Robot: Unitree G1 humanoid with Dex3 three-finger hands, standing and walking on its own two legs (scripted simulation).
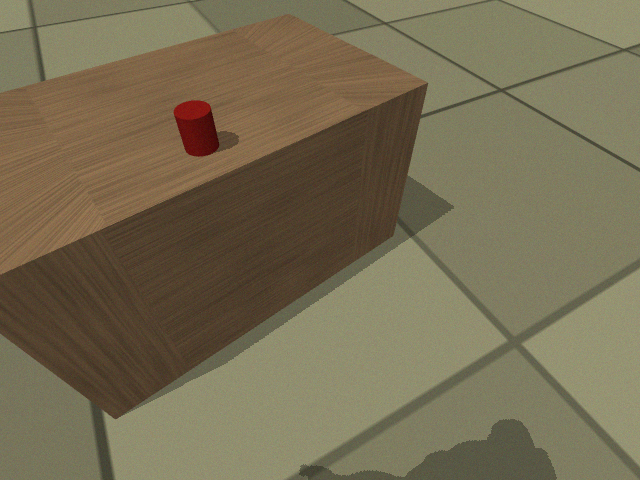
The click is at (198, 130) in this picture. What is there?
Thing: squat round
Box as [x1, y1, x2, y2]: [174, 100, 218, 156]
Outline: 187,101 181,103 174,109 174,115 185,150 189,154 197,156 209,154 218,147 218,141 210,107 207,103 203,101
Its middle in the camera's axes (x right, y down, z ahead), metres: -0.29 -0.26 +0.90
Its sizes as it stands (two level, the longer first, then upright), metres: 0.083 0.083 0.099
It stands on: a support 0.70 m high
